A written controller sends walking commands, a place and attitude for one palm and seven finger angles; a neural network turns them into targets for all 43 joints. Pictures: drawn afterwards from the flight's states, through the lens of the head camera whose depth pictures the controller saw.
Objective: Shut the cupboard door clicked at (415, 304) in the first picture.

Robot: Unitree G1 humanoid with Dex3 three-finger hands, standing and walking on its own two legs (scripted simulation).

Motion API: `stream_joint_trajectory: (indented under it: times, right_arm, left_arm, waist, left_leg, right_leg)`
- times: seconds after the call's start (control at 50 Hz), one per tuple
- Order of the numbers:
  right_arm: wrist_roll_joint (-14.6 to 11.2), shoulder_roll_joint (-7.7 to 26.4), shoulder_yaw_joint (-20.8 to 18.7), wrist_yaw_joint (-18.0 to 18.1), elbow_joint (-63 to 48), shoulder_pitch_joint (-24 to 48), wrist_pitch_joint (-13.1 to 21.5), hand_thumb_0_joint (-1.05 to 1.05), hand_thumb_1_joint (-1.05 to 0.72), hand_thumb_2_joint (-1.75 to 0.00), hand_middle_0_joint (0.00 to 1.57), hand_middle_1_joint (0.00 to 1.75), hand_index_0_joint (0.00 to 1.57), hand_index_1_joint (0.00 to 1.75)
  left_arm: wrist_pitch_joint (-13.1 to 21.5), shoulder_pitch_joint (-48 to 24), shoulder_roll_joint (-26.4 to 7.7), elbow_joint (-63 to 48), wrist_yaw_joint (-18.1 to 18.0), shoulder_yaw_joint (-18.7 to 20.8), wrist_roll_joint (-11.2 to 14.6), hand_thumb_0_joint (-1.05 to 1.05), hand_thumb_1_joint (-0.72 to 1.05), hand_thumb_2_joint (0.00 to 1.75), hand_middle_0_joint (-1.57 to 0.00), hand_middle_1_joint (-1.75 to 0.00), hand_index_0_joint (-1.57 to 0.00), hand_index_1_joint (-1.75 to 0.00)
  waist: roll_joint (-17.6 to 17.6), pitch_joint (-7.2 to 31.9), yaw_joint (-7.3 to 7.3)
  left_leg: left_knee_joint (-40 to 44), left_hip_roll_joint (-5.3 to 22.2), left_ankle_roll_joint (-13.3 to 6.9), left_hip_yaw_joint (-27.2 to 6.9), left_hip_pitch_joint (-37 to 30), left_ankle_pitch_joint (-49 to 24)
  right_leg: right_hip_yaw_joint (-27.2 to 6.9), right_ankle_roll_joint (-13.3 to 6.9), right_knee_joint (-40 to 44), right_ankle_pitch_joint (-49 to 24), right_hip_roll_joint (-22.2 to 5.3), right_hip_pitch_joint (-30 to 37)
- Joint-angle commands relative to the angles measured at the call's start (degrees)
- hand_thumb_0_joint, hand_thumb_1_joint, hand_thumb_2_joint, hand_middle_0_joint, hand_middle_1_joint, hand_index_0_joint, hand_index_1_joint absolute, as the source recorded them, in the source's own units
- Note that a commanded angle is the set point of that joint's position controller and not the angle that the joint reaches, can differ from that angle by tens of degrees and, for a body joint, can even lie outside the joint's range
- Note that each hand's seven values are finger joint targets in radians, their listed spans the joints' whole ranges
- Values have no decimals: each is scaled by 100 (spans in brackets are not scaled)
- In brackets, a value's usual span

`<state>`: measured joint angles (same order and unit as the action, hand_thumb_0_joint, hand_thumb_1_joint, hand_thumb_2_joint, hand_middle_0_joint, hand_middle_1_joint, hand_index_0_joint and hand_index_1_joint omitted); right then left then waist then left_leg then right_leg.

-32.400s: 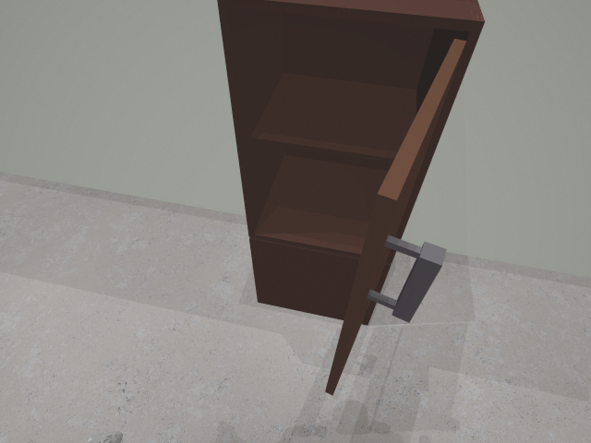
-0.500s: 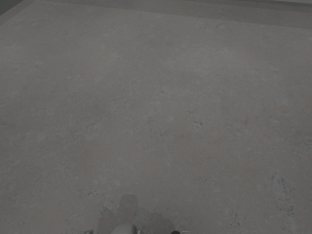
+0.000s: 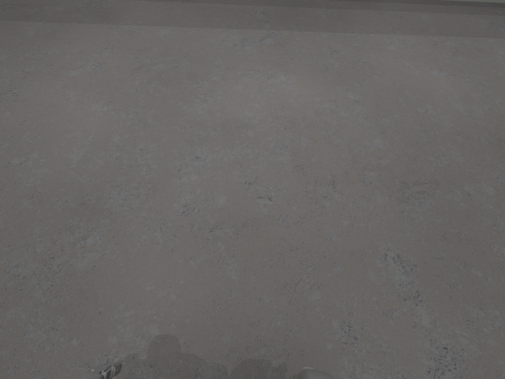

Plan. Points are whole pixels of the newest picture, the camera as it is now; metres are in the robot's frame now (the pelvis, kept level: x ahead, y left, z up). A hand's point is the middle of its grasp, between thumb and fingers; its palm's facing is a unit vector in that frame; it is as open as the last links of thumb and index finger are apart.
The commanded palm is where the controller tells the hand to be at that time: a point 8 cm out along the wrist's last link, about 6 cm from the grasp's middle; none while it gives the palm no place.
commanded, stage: turn to face it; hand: left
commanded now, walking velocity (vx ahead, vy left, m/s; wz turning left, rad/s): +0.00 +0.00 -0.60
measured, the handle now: out of the picture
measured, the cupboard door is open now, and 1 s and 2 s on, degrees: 68 68 68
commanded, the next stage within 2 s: none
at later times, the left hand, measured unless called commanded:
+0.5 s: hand (160, 344) +0.19 +0.19 -0.19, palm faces -0.29 -0.94 -0.19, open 7.4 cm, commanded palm none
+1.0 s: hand (216, 308) +0.26 +0.09 -0.16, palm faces -0.58 -0.77 -0.26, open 7.4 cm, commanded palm none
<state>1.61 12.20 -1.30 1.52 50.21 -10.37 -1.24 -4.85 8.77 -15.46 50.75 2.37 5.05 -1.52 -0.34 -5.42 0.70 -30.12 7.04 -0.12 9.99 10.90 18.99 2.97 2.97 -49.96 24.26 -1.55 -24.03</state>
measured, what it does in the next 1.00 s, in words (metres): steps on the spot, turning right: right foot, then left foot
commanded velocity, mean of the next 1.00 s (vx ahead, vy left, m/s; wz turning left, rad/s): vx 0.00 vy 0.00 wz -0.60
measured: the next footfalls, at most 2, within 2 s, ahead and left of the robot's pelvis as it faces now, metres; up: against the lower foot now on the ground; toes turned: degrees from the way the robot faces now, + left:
right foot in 0.10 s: +0.03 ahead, -0.15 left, +0.00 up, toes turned -9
left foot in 0.44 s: +0.13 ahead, +0.11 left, +0.00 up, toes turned -11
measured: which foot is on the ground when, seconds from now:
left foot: down 0.00-0.12, up 0.14-0.42, down 0.44-0.82, up 0.84-1.00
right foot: up 0.00-0.08, down 0.10-0.44, up 0.46-0.80, down 0.82-1.00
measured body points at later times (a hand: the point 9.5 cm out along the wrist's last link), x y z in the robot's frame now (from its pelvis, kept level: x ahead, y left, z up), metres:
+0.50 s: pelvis +0.04 +0.02 -0.01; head +0.10 +0.03 +0.43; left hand +0.21 +0.24 -0.17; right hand +0.05 -0.25 -0.14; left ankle +0.09 +0.12 -0.74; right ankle -0.02 -0.12 -0.71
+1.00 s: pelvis +0.05 -0.01 -0.01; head +0.09 -0.06 +0.44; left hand +0.29 +0.13 -0.14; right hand -0.05 -0.27 -0.15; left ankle +0.10 +0.12 -0.67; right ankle -0.02 -0.09 -0.74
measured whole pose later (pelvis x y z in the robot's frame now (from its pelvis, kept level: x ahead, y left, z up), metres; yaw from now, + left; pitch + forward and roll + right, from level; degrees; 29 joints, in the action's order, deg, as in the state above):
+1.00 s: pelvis +0.05 -0.01 -0.01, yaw -35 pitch +2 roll +0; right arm 0.7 15.4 -2.8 1.1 51.7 -11.1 -3.9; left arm -2.4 8.1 -11.9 49.8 0.4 2.5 -1.4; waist -2.3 -5.3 -1.6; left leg -62.1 5.3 4.9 3.1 28.1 25.0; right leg 0.2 -1.3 -30.3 16.8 0.9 -15.2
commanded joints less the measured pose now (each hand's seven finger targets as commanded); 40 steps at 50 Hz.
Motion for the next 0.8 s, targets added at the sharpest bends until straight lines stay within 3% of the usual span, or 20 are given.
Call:
stream_joint_trajectory:
  times: [0.0, 0.04, 0.06, 0.08, 0.1, 0.12, 0.14, 0.2, 0.3, 0.36, 0.38, 0.4, 0.42, 0.44, 0.48, 0.54, 0.6, 0.72, 0.76, 0.78]
  right_arm:
    - [24, 1307, -416, 28, -216, -344, 79, 0, -90, -90, 20, 30, 20, 30]
    - [-19, 1351, -436, 4, -233, -226, 63, 0, -90, -90, 20, 30, 20, 30]
    - [-71, 1311, -435, -30, -287, -140, 64, 0, -90, -90, 20, 30, 20, 30]
    - [-122, 846, -343, -73, -515, -50, 55, 0, -90, -90, 20, 30, 20, 30]
    - [-120, 763, -269, -34, -699, 257, -2, 0, -90, -90, 20, 30, 20, 30]
    - [-118, 721, -238, 32, -715, 422, -37, 0, -90, -90, 20, 30, 20, 30]
    - [-124, 802, -246, 52, -690, 494, -22, 0, -90, -90, 20, 30, 20, 30]
    - [-89, 739, -242, -31, -434, 89, -57, 0, -90, -90, 20, 30, 20, 30]
    - [-111, 646, -239, -55, -459, -21, -23, 0, -90, -90, 20, 30, 20, 30]
    - [-128, 685, -250, -13, -349, -502, 52, 0, -90, -90, 20, 30, 20, 30]
    - [-115, 850, -279, -7, -276, -724, 103, 0, -90, -90, 20, 30, 20, 30]
    - [-18, 1386, -355, 16, -276, -877, 170, 0, -90, -90, 20, 30, 20, 30]
    - [21, 1736, -408, 42, -345, -1041, 155, 0, -90, -90, 20, 30, 20, 30]
    - [50, 1655, -378, 76, -318, -908, 171, 0, -90, -90, 20, 30, 20, 30]
    - [31, 1343, -289, 91, -510, -387, 183, 0, -90, -90, 20, 30, 20, 30]
    - [34, 1140, -273, 115, -418, -425, 171, 0, -90, -90, 20, 30, 20, 30]
    - [24, 1173, -318, 106, -252, -749, 152, 0, -90, -90, 20, 30, 20, 30]
    - [26, 1315, -419, 10, -170, -583, 80, 0, -90, -90, 20, 30, 20, 30]
    - [-14, 1346, -435, -12, -180, -398, 64, 0, -90, -90, 20, 30, 20, 30]
    - [-66, 1226, -442, -58, -239, -346, 51, 0, -90, -90, 20, 30, 20, 30]
  left_arm:
    - [199, -334, -217, -609, 4, -2, 31, 0, 90, 90, -20, -30, -20, -30]
    - [254, 41, -349, -506, -12, 24, 36, 0, 90, 90, -20, -30, -20, -30]
    - [313, 541, -593, -366, -44, 76, 18, 0, 90, 90, -20, -30, -20, -30]
    - [406, 968, -1229, -251, -136, 196, -36, 0, 90, 90, -20, -30, -20, -30]
    - [417, 1191, -1446, -134, -206, 209, 57, 0, 90, 90, -20, -30, -20, -30]
    - [397, 1121, -1380, -184, -299, 257, 39, 0, 90, 90, -20, -30, -20, -30]
    - [378, 801, -1230, -248, -331, 224, 45, 0, 90, 90, -20, -30, -20, -30]
    - [346, 35, -953, -520, -322, 116, 20, 0, 90, 90, -20, -30, -20, -30]
    - [319, -9, -1060, -515, -256, 171, -27, 0, 90, 90, -20, -30, -20, -30]
    - [270, -217, -1005, -528, -240, 176, 22, 0, 90, 90, -20, -30, -20, -30]
    - [240, -248, -819, -553, -231, 153, 55, 0, 90, 90, -20, -30, -20, -30]
    - [192, -20, -467, -641, -194, 86, 117, 0, 90, 90, -20, -30, -20, -30]
    - [209, -2, -333, -758, -171, 37, 110, 0, 90, 90, -20, -30, -20, -30]
    - [180, -151, -453, -697, -171, 52, 42, 0, 90, 90, -20, -30, -20, -30]
    - [183, -173, -494, -598, -68, 112, 31, 0, 90, 90, -20, -30, -20, -30]
    - [123, -228, -291, -545, -2, 67, 58, 0, 90, 90, -20, -30, -20, -30]
    - [119, -499, -197, -608, 16, 24, 62, 0, 90, 90, -20, -30, -20, -30]
    - [165, -480, -170, -614, 2, -5, 43, 0, 90, 90, -20, -30, -20, -30]
    - [223, -28, -284, -490, -20, 31, 38, 0, 90, 90, -20, -30, -20, -30]
    - [271, 423, -587, -378, -63, 80, 11, 0, 90, 90, -20, -30, -20, -30]
  waist:
    - [-1237, 657, -279]
    - [-1051, 789, -42]
    - [-532, 1051, 222]
    - [1168, 1216, 405]
    - [1311, 1037, 480]
    - [1407, 1085, 471]
    - [1428, 910, 357]
    - [878, 979, -59]
    - [966, 770, -66]
    - [1045, 800, -311]
    - [552, 876, -400]
    - [-964, 1046, -363]
    - [-1707, 1041, -413]
    - [-1494, 955, -428]
    - [-1071, 650, -181]
    - [-1008, 769, -181]
    - [-979, 897, -362]
    - [-1190, 729, -325]
    - [-934, 872, -44]
    - [-347, 994, 170]
  left_leg:
    - [336, 1294, -588, -571, -777, -3667]
    - [-271, 1164, -296, -323, -454, -3434]
    - [-1124, 950, -36, -90, 23, -3015]
    - [-2483, 193, 333, 244, 1651, -347]
    - [-3437, -260, 447, -413, 2341, 1925]
    - [-3856, -136, 397, -983, 2714, 1819]
    - [-4013, -83, 425, -1137, 2878, 1533]
    - [-3364, -88, 531, -911, 2063, 715]
    - [-1775, -396, 506, -686, 1434, 554]
    - [-322, -539, 449, -652, 484, -292]
    - [489, -314, 381, -897, -121, -705]
    - [1056, 874, -70, -2178, -720, -1177]
    - [1309, 1997, -719, -3115, -629, -1750]
    - [1375, 2080, -875, -3144, -331, -1730]
    - [1181, 1659, -830, -2280, -27, -2160]
    - [900, 1269, -719, -1228, -593, -3117]
    - [762, 1359, -757, -976, -889, -3459]
    - [537, 1502, -601, -520, -433, -2830]
    - [-80, 1347, -284, -237, -138, -2439]
    - [-856, 1098, 4, -12, 412, -1829]
  right_leg:
    - [340, -142, 811, -110, 146, 155]
    - [408, -255, 1861, -1007, 199, 1018]
    - [91, -412, 2518, -1895, -36, 1923]
    - [-1774, -969, 2795, -3804, -1447, 3092]
    - [-2408, -1579, 2717, -5476, -2187, 2778]
    - [-2545, -1732, 2710, -5102, -2031, 2718]
    - [-2508, -1725, 2719, -4652, -1873, 2575]
    - [-1470, -1342, 2636, -3928, -1235, 1824]
    - [-1747, -1289, 2650, -3156, -1051, 1307]
    - [-1870, -963, 2267, -2782, -814, 812]
    - [-1671, -692, 1868, -2178, -532, 403]
    - [-1017, -323, 862, -627, 252, -360]
    - [-396, -140, -509, 1290, 481, -729]
    - [-677, -114, -1424, 1203, 256, -781]
    - [-503, -50, -1960, 662, -34, -821]
    - [-262, 50, -1462, 295, -70, -779]
    - [-74, 27, -718, 332, -63, -540]
    - [293, -147, 715, 45, 98, 338]
    - [367, -255, 1996, -1006, 154, 1190]
    - [-78, -414, 2648, -1659, -169, 2003]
